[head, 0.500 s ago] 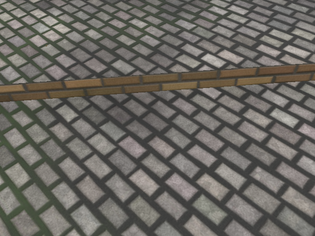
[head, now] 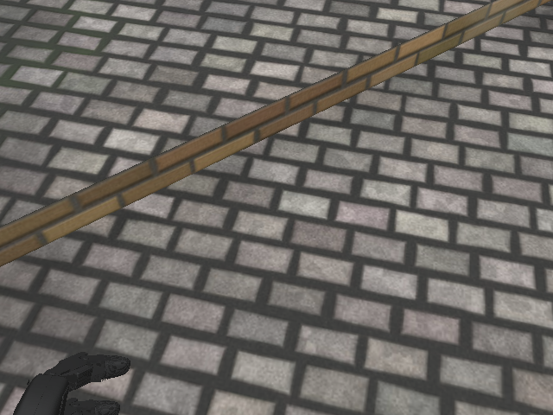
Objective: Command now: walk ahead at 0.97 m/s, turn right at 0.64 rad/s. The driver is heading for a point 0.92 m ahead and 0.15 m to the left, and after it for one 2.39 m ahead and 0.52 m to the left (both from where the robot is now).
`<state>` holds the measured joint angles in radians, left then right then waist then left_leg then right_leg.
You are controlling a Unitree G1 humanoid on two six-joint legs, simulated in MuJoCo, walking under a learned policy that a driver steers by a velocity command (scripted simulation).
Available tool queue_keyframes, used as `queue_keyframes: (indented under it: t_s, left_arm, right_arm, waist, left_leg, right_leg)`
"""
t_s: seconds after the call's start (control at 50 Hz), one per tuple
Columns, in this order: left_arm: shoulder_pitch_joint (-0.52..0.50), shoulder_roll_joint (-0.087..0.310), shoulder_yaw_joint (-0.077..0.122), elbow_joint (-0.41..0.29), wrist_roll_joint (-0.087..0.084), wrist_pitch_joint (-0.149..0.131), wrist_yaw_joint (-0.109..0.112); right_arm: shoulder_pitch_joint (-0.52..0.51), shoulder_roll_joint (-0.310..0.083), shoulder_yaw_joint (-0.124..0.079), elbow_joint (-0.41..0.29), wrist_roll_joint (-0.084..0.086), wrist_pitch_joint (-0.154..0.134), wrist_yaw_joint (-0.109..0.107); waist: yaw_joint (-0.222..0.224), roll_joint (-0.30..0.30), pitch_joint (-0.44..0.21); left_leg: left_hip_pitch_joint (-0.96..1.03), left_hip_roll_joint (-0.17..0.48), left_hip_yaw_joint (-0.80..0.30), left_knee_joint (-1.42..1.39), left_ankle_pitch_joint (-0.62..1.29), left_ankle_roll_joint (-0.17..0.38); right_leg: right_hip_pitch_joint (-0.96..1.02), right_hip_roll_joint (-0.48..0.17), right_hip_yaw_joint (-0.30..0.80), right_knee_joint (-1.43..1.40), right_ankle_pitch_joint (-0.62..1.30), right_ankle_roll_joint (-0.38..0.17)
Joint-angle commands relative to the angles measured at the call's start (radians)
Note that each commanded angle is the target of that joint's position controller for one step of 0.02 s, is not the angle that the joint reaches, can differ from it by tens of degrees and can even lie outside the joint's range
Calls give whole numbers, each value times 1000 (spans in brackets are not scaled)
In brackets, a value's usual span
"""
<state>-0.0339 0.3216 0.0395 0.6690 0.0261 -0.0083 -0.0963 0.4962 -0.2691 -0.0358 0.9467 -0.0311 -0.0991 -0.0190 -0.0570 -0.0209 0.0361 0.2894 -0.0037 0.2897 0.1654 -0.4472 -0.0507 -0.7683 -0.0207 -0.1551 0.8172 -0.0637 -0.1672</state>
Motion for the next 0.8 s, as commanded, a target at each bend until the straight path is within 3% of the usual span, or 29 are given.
queue_keyframes:
  t_s: [0.02,0.04,0.06,0.08,0.1,0.12,0.14,0.18,0.2,0.22,0.26,0.3,0.34,0.4,0.44,0.46,0.48,0.5,0.52,0.54,0.56,0.58,0.6,0.62,0.66,0.68,0.72,0.76,0.8]
  left_arm:
    - [338,76,17,48,2,-6,20]
    - [549,119,42,122,12,-9,41]
    - [559,192,72,146,18,-3,66]
    - [452,289,81,92,44,-9,75]
    - [477,236,84,80,16,-7,79]
    - [435,207,76,111,23,-21,93]
    - [388,143,61,115,29,-38,93]
    - [335,63,32,126,20,-79,92]
    - [324,60,29,134,9,-92,91]
    - [325,44,27,145,-2,-107,86]
    - [350,30,22,162,-4,-128,73]
    - [363,15,16,173,-7,-140,71]
    - [385,13,8,183,-13,-143,80]
    - [404,66,8,187,-19,-141,115]
    - [363,130,25,169,-9,-114,148]
    - [311,160,36,149,0,-94,157]
    - [232,177,45,123,13,-74,158]
    - [159,164,50,120,11,-60,143]
    - [107,-29,-4,68,36,-81,110]
    - [251,-75,-29,-38,1,-102,97]
    - [240,-13,-39,-46,21,-132,90]
    - [210,46,-28,-30,20,-141,84]
    - [178,53,-28,-33,38,-133,87]
    - [176,49,-34,-35,55,-111,89]
    - [153,35,-47,-49,57,-71,85]
    - [98,33,-51,-75,52,-64,82]
    - [-21,5,-65,-125,29,-66,76]
    - [-90,-29,-77,-156,15,-68,79]
    - [-100,-25,-77,-165,11,-76,93]
  right_arm:
    - [-130,-245,-42,-100,-12,8,-20]
    - [-163,-240,-38,-107,-12,18,-17]
    - [-136,-176,-29,-102,-16,22,-2]
    - [33,-40,9,-174,32,12,15]
    - [-143,-143,-8,-197,35,-5,9]
    - [-178,-130,-7,-204,52,-8,11]
    - [-174,-120,-3,-183,43,-2,17]
    - [-109,-77,2,-131,19,47,34]
    - [-79,-56,4,-122,16,69,47]
    - [-104,-55,1,-119,16,84,56]
    - [-220,-47,0,-152,29,91,62]
    - [-307,-26,6,-178,36,80,67]
    - [-370,-20,13,-198,36,67,74]
    - [-386,-37,16,-208,25,58,87]
    - [-231,-99,-4,-167,26,71,82]
    - [-70,-147,-24,-124,26,79,75]
    - [158,-194,-51,-57,26,86,64]
    - [292,-226,-78,-22,39,89,47]
    - [181,-220,-78,-2,44,99,37]
    - [34,-276,-79,-69,11,97,36]
    - [-18,-233,-81,-113,3,94,32]
    - [-55,-172,-71,-113,0,88,28]
    - [-83,-161,-65,-107,8,76,28]
    - [-97,-168,-62,-114,14,56,22]
    - [-115,-162,-54,-114,24,25,22]
    - [-108,-180,-60,-117,28,13,26]
    - [-86,-176,-66,-113,35,6,29]
    - [-46,-189,-76,-104,45,11,35]
    - [-9,-202,-86,-93,43,23,36]
  waist:
    - [270,160,-96]
    - [361,137,-179]
    - [309,-5,-190]
    - [121,-259,-350]
    - [228,-36,-372]
    - [174,-4,-156]
    - [124,97,-45]
    - [38,97,46]
    - [6,35,35]
    - [3,28,65]
    - [26,8,118]
    - [45,-24,128]
    - [58,-11,112]
    - [35,-44,49]
    - [-65,-105,-57]
    - [-153,-120,-126]
    - [-266,-111,-194]
    - [-348,-3,-186]
    - [-198,278,-30]
    - [-17,315,-188]
    - [-27,142,-185]
    - [15,-39,-48]
    - [54,-99,22]
    - [78,-107,53]
    - [102,-94,87]
    - [84,-73,93]
    - [35,-32,97]
    - [-26,14,53]
    - [-63,51,16]
  left_leg:
    - [-272,280,-46,410,1627,98]
    - [-376,268,-59,685,1482,127]
    - [-615,133,-75,1093,575,128]
    - [-976,24,-217,1463,-92,108]
    - [-1032,23,-362,1474,53,133]
    - [-1079,50,-353,1430,128,133]
    - [-1034,97,-363,1340,168,137]
    - [-889,145,-396,1230,208,130]
    - [-877,150,-390,1194,212,119]
    - [-898,160,-383,1155,243,114]
    - [-947,142,-339,1042,350,116]
    - [-954,110,-264,897,476,129]
    - [-932,74,-174,754,562,150]
    - [-820,-10,-81,555,631,187]
    - [-655,-80,-63,539,547,207]
    - [-500,-107,-79,554,471,227]
    - [-303,-95,-145,539,391,272]
    - [-158,-38,-251,424,362,349]
    - [-123,-6,-391,531,459,368]
    - [35,159,-910,344,245,559]
    - [-16,246,-1144,75,-133,546]
    - [-200,239,-1107,-2,-223,484]
    - [-353,202,-1025,-6,-127,447]
    - [-461,156,-947,-2,-16,430]
    - [-650,66,-782,-32,125,403]
    - [-692,35,-724,-44,236,396]
    - [-703,-22,-640,-18,446,350]
    - [-618,-50,-617,26,645,293]
    - [-505,-59,-595,142,933,237]
  right_leg:
    - [570,131,-4,-41,-116,-61]
    - [834,123,75,-171,-114,-89]
    - [1030,8,240,-196,-262,-99]
    - [1280,-335,793,-296,-283,-204]
    - [1193,-308,862,-476,-407,-172]
    - [1004,-312,735,-541,-391,-146]
    - [821,-287,627,-574,-346,-108]
    - [582,-210,404,-622,-196,-20]
    - [553,-200,347,-660,-222,4]
    - [531,-170,275,-690,-170,39]
    - [527,-109,109,-726,71,103]
    - [554,-50,-19,-736,293,133]
    - [627,-44,-87,-738,510,152]
    - [789,-99,-121,-660,961,176]
    - [876,-145,-116,-464,1247,188]
    - [858,-165,-104,-271,1317,185]
    - [768,-173,-77,20,1259,168]
    - [607,-64,-91,492,717,156]
    - [187,127,-12,868,-396,150]
    - [-104,126,197,990,-470,176]
    - [-141,69,280,866,-384,148]
    - [-105,11,279,729,-286,147]
    - [-42,-21,268,635,-266,162]
    - [19,-46,267,566,-260,183]
    - [136,-93,226,385,-234,222]
    - [176,-98,196,278,-181,235]
    - [234,-82,157,51,-19,242]
    - [286,-29,117,-138,123,227]
    - [328,40,93,-250,173,205]
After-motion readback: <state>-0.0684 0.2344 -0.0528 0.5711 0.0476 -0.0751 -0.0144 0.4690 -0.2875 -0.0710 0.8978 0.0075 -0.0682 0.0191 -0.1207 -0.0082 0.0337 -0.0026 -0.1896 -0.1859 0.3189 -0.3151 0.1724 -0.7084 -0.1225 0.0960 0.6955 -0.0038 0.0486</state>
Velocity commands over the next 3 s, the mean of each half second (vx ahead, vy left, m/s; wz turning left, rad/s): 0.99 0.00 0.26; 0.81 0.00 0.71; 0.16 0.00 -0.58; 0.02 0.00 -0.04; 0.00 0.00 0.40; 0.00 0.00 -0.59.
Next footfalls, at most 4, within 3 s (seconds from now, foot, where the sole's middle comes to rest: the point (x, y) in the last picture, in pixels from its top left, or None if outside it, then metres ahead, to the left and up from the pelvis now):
0.06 right None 0.23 -0.05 -0.74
0.50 left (254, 324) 0.66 0.05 -0.74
0.90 right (254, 189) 1.10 0.03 -0.74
1.32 left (178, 213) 1.02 0.26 -0.74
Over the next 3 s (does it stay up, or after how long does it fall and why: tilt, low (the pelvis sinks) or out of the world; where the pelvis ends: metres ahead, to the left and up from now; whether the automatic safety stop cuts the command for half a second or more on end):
stays up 0.88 0.10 0.04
